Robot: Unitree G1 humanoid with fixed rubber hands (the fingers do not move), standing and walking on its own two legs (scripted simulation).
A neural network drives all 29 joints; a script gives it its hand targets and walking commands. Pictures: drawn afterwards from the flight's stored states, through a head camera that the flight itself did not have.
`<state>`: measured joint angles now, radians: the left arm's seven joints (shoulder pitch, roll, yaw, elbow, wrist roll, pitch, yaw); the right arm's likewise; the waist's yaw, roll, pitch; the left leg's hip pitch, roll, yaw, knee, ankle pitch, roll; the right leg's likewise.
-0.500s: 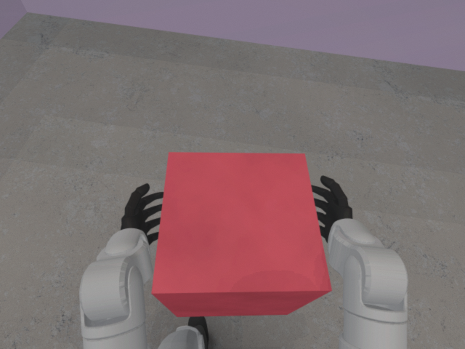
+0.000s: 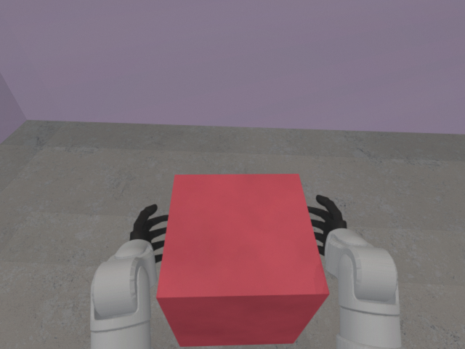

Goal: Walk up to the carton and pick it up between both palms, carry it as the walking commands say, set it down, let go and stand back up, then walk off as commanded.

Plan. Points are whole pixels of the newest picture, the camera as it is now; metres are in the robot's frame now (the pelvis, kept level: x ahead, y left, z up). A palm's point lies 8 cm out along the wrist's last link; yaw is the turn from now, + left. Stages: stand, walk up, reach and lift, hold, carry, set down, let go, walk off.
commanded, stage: carry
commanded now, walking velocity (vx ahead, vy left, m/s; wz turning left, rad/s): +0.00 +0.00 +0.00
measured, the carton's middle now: (237, 263) +0.28 -0.01 +0.02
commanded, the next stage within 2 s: hold in 1.82 s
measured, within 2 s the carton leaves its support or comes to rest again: neither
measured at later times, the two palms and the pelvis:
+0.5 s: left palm (137, 270) +0.26 +0.16 +0.06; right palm (322, 258) +0.26 -0.14 +0.07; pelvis -0.02 +0.01 +0.00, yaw +0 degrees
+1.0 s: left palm (115, 303) +0.21 +0.18 +0.05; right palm (314, 290) +0.21 -0.12 +0.05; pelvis -0.06 +0.03 +0.00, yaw +1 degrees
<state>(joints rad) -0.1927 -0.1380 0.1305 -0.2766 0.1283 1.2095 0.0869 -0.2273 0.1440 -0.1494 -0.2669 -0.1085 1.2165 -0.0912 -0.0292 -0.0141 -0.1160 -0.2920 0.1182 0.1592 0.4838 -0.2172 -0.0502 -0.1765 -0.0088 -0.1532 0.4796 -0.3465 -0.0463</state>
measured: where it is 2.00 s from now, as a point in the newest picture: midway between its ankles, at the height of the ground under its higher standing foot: outside the picture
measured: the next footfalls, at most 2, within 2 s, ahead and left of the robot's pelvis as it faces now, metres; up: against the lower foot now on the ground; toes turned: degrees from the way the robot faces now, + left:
none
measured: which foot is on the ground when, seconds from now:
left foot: down 0.00-1.00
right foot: down 0.00-1.00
